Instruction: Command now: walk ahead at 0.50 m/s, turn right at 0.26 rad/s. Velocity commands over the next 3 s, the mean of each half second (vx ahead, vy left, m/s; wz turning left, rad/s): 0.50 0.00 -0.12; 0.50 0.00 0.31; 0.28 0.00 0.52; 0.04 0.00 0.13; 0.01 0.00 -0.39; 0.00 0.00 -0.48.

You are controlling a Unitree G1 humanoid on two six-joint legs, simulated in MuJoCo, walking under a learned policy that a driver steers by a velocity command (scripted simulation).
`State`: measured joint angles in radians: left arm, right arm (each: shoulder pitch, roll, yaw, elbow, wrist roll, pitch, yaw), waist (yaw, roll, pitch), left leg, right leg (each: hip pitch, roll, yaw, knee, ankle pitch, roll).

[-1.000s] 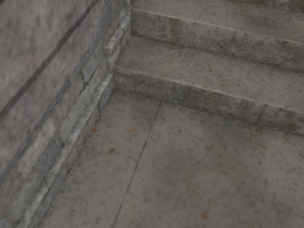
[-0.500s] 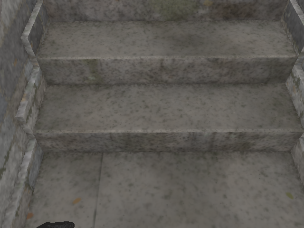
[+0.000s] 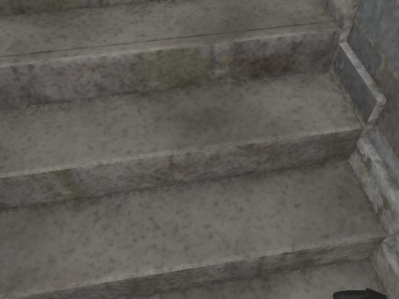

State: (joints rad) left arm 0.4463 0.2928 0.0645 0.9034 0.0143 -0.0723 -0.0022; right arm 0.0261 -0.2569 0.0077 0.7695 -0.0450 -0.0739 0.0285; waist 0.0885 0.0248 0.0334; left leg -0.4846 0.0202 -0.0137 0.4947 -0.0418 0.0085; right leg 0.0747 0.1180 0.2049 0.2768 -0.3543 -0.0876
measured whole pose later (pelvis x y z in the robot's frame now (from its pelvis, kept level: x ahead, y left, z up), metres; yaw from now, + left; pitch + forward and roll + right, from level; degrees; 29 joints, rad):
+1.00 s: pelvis +0.46 +0.05 +0.02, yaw +10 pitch +4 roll +2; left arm 0.53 0.16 -0.03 1.13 -0.02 -0.09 0.05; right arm -0.09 -0.10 0.06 0.63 0.00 0.02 -0.02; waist 0.03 0.00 0.02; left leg -1.03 0.01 0.17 1.42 -0.51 0.15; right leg 0.08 -0.04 -0.22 0.16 -0.22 -0.03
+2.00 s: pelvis +0.80 +0.16 +0.32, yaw +31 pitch +0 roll -1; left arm 0.26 0.20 0.01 0.86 -0.01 -0.12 -0.07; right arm 0.09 -0.19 -0.02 0.86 0.00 -0.07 0.07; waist 0.04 0.00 -0.02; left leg -0.44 0.07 0.02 0.67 -0.25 -0.01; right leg -0.33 0.02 -0.09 0.67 -0.33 -0.03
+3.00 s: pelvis +0.83 +0.22 +0.33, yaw +1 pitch +5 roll +2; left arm 0.11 0.21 0.03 0.73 0.04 -0.04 -0.03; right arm 0.24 -0.15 0.02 0.69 0.00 -0.08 0.02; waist -0.04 -0.04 -0.07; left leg -0.31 0.01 0.15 0.51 -0.28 0.03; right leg -0.65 -0.06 0.05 0.99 -0.35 0.12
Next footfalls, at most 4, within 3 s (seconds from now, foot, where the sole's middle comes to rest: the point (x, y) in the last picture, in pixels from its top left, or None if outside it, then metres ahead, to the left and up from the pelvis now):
0.02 left None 0.18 0.12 -0.77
0.50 right None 0.35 -0.06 -0.77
1.02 left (184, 229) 0.62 0.14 -0.60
1.50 right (205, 128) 0.89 0.10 -0.43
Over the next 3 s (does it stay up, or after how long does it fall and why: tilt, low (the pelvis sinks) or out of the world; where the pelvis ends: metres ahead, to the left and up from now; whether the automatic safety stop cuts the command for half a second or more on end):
stays up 0.83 0.22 0.33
